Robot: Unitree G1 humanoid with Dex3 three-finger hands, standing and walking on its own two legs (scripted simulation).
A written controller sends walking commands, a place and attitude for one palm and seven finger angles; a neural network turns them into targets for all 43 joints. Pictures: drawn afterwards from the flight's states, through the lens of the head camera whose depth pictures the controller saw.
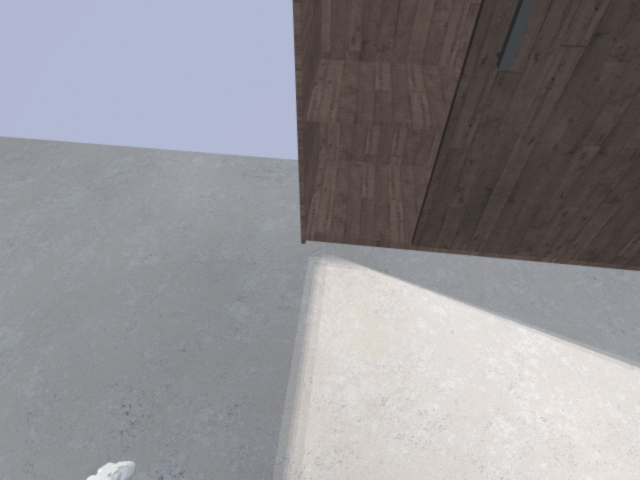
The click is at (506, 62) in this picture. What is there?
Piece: wardrobe's sliding door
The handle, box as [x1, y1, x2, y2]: [496, 0, 535, 69]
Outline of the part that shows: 535,0 518,1 501,50 497,53 498,60 496,65 499,69 509,69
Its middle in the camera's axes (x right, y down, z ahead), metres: +0.46 -0.50 +0.92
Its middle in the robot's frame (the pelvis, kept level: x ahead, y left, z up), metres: +1.07 -0.39 +0.12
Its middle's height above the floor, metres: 0.89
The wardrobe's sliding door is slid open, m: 0.44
